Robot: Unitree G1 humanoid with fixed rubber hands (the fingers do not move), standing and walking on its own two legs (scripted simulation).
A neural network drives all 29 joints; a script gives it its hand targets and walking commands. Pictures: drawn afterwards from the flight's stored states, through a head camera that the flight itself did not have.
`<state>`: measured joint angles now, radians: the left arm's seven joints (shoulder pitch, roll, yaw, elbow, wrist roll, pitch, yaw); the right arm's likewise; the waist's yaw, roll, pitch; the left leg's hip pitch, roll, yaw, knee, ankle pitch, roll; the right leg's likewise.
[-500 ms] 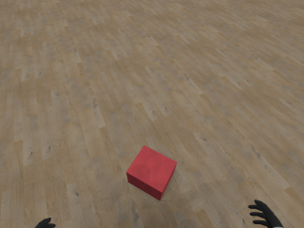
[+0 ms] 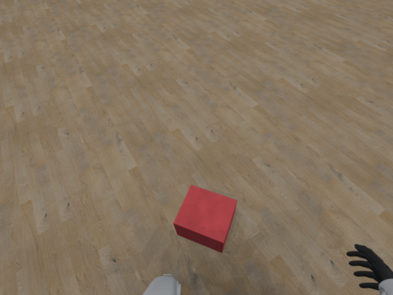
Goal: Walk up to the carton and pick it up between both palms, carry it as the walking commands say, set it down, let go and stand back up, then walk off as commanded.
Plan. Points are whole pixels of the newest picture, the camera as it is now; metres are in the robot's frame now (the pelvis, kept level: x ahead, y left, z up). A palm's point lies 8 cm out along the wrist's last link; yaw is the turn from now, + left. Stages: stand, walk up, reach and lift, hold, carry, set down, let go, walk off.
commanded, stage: walk up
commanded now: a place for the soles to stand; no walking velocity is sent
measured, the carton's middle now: (206, 218) +0.52 +0.02 -0.68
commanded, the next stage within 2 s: none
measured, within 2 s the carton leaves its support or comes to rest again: neither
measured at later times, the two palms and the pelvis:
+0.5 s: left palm out of the picture +0.21 +0.49 -0.05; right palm out of the picture +0.13 -0.22 -0.11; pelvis +0.08 +0.13 -0.02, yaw -11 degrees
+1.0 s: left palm (38, 202) +0.34 +0.46 -0.10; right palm out of the picture +0.11 -0.17 -0.09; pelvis +0.12 +0.19 -0.02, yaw -20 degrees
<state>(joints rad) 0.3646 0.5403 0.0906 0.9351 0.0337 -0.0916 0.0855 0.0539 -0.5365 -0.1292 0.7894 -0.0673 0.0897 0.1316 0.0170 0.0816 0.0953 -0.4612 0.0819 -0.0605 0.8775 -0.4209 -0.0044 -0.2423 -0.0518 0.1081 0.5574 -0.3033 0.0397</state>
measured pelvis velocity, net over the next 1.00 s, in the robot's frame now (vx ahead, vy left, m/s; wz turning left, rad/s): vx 0.12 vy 0.19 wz -0.36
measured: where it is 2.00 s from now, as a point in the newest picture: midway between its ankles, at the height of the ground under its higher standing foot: outside the picture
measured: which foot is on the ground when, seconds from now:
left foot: up 0.00-0.04, down 0.06-0.28, up 0.30-0.54, down 0.56-1.00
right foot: down 0.00-0.06, up 0.08-0.26, down 0.28-0.56, up 0.58-0.74, down 0.76-1.00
